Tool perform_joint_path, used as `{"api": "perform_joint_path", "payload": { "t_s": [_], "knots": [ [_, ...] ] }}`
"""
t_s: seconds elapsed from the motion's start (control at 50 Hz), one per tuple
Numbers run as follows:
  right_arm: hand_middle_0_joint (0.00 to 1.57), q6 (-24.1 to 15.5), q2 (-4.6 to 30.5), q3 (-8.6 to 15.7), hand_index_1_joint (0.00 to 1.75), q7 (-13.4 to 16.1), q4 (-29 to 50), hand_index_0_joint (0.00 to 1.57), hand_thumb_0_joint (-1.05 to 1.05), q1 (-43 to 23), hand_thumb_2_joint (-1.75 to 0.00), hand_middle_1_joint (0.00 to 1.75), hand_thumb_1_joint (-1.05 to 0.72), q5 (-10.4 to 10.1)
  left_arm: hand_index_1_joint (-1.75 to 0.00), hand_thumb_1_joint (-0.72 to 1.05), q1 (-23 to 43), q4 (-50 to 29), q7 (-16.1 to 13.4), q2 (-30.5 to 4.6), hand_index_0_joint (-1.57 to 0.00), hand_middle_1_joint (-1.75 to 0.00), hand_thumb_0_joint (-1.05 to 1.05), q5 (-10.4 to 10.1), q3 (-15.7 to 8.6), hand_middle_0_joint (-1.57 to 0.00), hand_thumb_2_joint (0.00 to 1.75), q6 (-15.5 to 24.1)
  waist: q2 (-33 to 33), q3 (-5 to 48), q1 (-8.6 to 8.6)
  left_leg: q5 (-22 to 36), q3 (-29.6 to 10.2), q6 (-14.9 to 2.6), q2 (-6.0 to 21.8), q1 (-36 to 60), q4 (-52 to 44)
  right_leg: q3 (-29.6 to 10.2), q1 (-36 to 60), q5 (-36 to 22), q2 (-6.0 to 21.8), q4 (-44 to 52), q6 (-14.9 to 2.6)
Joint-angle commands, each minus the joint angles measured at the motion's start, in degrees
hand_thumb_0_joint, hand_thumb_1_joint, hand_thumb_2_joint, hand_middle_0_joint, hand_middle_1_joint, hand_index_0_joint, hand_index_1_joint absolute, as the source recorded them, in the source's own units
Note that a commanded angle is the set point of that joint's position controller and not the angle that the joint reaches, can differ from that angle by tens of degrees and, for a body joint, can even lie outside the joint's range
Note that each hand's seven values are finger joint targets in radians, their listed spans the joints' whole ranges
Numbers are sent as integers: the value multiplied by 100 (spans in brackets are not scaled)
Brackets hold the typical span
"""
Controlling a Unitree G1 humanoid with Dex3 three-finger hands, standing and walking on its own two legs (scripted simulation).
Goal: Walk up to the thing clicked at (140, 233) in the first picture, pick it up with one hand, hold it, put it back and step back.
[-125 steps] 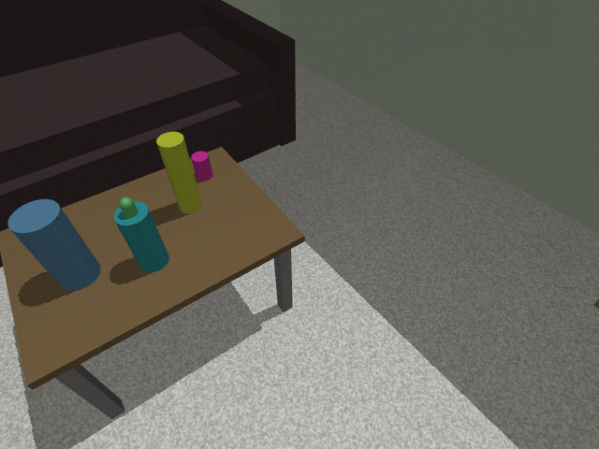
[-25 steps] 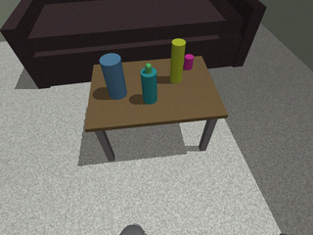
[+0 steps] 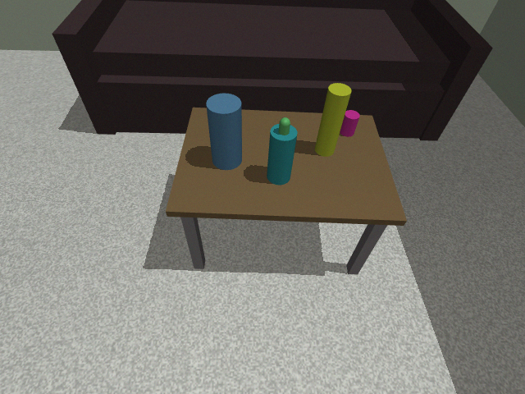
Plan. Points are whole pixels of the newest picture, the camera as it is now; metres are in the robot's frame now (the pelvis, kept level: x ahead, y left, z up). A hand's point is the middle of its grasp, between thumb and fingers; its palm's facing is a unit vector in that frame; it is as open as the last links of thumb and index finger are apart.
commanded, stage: walk up
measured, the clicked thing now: (281, 150) +0.82 -0.04 -0.21
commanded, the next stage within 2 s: stand in 1.20 s
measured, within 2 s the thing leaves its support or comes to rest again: neither
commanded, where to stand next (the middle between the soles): +0.07 -0.02 m, yaw -1 degrees
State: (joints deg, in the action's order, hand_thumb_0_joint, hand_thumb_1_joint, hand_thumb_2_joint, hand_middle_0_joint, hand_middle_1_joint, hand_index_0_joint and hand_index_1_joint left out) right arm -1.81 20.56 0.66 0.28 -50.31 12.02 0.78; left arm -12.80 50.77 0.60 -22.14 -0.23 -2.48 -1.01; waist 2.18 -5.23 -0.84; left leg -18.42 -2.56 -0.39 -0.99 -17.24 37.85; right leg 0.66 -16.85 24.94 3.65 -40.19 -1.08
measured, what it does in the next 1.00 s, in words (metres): stands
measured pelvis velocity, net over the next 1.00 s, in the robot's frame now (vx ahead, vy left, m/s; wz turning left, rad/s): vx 0.01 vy -0.02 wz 0.06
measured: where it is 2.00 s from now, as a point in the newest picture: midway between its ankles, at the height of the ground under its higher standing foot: outside the picture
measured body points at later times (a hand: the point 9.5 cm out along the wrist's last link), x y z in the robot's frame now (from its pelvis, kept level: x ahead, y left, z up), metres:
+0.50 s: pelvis +0.00 -0.01 +0.02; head +0.01 +0.00 +0.47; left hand +0.09 +0.31 -0.11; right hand +0.09 -0.30 -0.11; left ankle +0.02 +0.12 -0.72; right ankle +0.01 -0.15 -0.72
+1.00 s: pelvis +0.01 -0.02 +0.02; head +0.02 -0.01 +0.47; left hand +0.08 +0.30 -0.11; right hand +0.12 -0.31 -0.11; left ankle +0.02 +0.12 -0.72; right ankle +0.01 -0.15 -0.72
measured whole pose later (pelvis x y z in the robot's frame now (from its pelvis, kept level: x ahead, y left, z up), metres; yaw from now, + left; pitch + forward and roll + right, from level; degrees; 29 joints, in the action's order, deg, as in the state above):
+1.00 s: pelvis +0.01 -0.02 +0.02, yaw +4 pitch -2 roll +0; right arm 0.4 20.0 0.5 -0.9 -64.4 4.4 0.4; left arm -4.3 65.2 0.4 -20.6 0.6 -1.4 0.4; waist -0.2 -2.9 -0.5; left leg -11.0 -6.1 1.5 -0.1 -9.9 22.9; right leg 5.1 -6.6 12.2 3.2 -21.1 1.8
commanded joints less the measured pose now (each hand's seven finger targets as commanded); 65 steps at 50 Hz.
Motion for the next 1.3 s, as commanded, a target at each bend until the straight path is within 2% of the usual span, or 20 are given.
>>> {"api": "perform_joint_path", "payload": {
  "t_s": [0.0,0.02,0.04,0.06,0.08,0.1,0.12,0.14,0.16,0.2,0.24,0.26,0.34,0.48,0.62,0.7,0.94,1.08,1.2,1.28],
  "knots": [
    [20,-8,1245,335,30,95,436,20,0,-481,-90,30,-90,-166,-30,90,-378,-17,-144,-1267,-20,-30,0,102,-297,-20,90,309,-646,839,-195,1667,-575,-393,616,-256,-298,-253,1106,-1933,199,1289,-177],
    [20,23,1081,283,30,78,412,20,0,-433,-90,30,-90,-182,-30,90,-212,-32,-160,-1444,-20,-30,0,138,-327,-20,90,359,-214,722,-112,1122,-397,-192,302,-522,-41,-927,1073,-1954,702,1609,-379],
    [20,75,1087,304,30,77,306,20,0,-372,-90,30,-90,-144,-30,90,33,-59,-154,-1683,-20,-30,0,114,-334,-20,90,370,146,588,-23,55,-205,-114,-1,-319,232,-1634,425,-1254,1347,1949,-816],
    [20,115,1174,358,30,66,109,20,0,-156,-90,30,-90,-99,-30,90,571,-157,-135,-1743,-20,-30,0,130,-318,-20,90,368,384,420,202,-821,-67,-69,47,187,487,-1778,-193,-970,1612,1964,-1030],
    [20,105,1200,377,30,43,-14,20,0,-42,-90,30,-90,-61,-30,90,797,-200,-118,-1579,-20,-30,0,140,-269,-20,90,359,346,334,322,-773,-160,-88,124,445,172,-1523,-441,-1049,1468,1822,-927],
    [20,71,1204,372,30,16,-88,20,0,-60,-90,30,-90,-64,-30,90,836,-152,-106,-1415,-20,-30,0,133,-208,-20,90,345,272,321,356,-335,-322,-150,183,633,-456,-1045,-531,-1092,1139,1686,-642],
    [20,28,1259,360,30,-3,-113,20,0,-216,-90,30,-90,-75,-30,90,857,-101,-105,-1278,-20,-30,0,82,-169,-20,90,336,44,231,242,453,-646,-249,368,494,-899,-599,-428,-1014,697,1466,-314],
    [20,-3,1298,361,30,-21,-117,20,0,-464,-90,30,-90,-70,-30,90,795,-9,-101,-1187,-20,-30,0,61,-142,-20,90,339,-61,262,101,838,-954,-367,599,303,-1096,-313,-156,-1023,386,1289,-143],
    [20,-15,1318,354,30,-32,-101,20,0,-611,-90,30,-90,-55,-30,90,750,87,-86,-1168,-20,-30,0,57,-151,-20,90,329,-42,298,8,668,-1039,-410,670,82,-1178,-183,104,-773,219,1284,-91],
    [20,-9,1286,280,30,-52,-176,20,0,-727,-90,30,-90,-57,-30,90,642,223,-74,-1208,-20,-30,0,61,-143,-20,90,355,55,344,-53,537,-828,-330,541,-45,-1098,-400,364,-485,373,1684,-136],
    [20,-1,1234,250,30,-53,-321,20,0,-697,-90,30,-90,-49,-30,90,856,294,-71,-1224,-20,-30,0,69,-130,-20,90,364,-31,354,52,674,-680,-214,427,124,-1204,-485,429,-774,512,1741,-179],
    [20,-10,1251,243,30,-50,-399,20,0,-671,-90,30,-90,-45,-30,90,892,320,-75,-1213,-20,-30,0,54,-124,-20,90,366,-129,506,52,852,-698,-215,476,246,-1260,-426,543,-1039,519,1673,-186],
    [20,-17,1286,214,30,-45,-578,20,0,-831,-90,30,-90,-64,-30,90,889,532,-77,-1160,-20,-30,0,22,-81,-20,90,357,-358,772,-41,1343,-774,-230,593,356,-1439,-182,994,-1403,406,1739,-104],
    [20,14,1273,187,30,-28,-822,20,0,-950,-90,30,-90,-52,-30,90,1071,762,-66,-1161,-20,-30,0,27,-53,-20,90,299,-452,713,-28,1102,-807,-165,608,263,-1839,-60,1251,-1349,385,1948,-17],
    [20,34,1204,173,30,-28,-937,20,0,-992,-90,30,-90,-67,-30,90,1148,939,-75,-1179,-20,-30,0,45,-62,-20,90,319,-322,786,9,1681,-642,-133,561,529,-1726,-58,1307,-1791,468,2109,19],
    [20,64,1228,194,30,-27,-1002,20,0,-1032,-90,30,-90,-61,-30,90,1193,1002,-81,-1155,-20,-30,0,61,-73,-20,90,308,-333,689,30,1500,-654,-117,570,556,-1798,-51,1201,-1571,477,2217,19],
    [20,82,1163,201,30,-21,-1043,20,0,-1044,-90,30,-90,-53,-30,90,1197,1072,-89,-1129,-20,-30,0,88,-117,-20,90,314,-226,762,49,1815,-601,-81,549,701,-1786,-21,1290,-1745,505,2321,36],
    [20,81,1184,210,30,-4,-1083,20,0,-989,-90,30,-90,-42,-30,90,1236,1035,-86,-1091,-20,-30,0,98,-131,-20,90,282,-286,796,50,1748,-647,-86,559,541,-1892,22,1500,-1756,480,2246,46],
    [20,27,1185,166,30,15,-1056,20,0,-1029,-90,30,-90,-17,-30,90,967,1118,-97,-999,-20,-30,0,70,-76,-20,90,237,-311,673,-36,2074,-691,-64,688,740,-1947,-2,1284,-1686,462,2315,25],
    [20,17,1211,143,30,25,-1078,20,0,-934,-90,30,-90,-27,-30,90,990,1104,-96,-1048,-20,-30,0,59,-75,-20,90,240,-303,707,6,2148,-637,-58,694,731,-1970,-72,1413,-1888,498,2318,24]
  ]
}}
